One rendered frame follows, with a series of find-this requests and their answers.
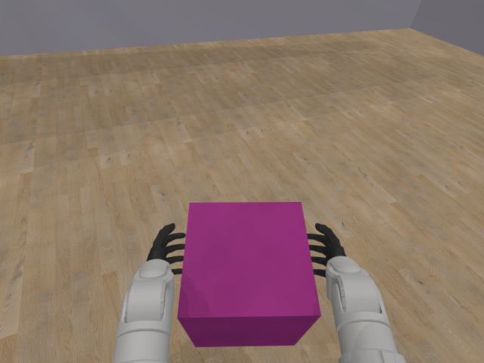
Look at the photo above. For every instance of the right robot hand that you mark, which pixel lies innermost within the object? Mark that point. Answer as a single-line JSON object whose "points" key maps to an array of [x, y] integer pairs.
{"points": [[331, 250]]}

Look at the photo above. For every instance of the left robot forearm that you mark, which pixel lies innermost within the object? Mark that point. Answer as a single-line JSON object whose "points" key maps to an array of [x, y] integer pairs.
{"points": [[145, 320]]}

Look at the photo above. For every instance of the right robot forearm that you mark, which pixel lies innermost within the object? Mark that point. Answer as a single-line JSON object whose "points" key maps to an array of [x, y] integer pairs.
{"points": [[360, 316]]}

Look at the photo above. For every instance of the carton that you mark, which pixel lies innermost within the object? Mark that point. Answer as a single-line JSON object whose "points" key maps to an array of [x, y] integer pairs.
{"points": [[247, 277]]}

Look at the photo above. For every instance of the left robot hand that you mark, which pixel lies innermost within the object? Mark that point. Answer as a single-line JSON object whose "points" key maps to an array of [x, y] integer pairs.
{"points": [[159, 249]]}

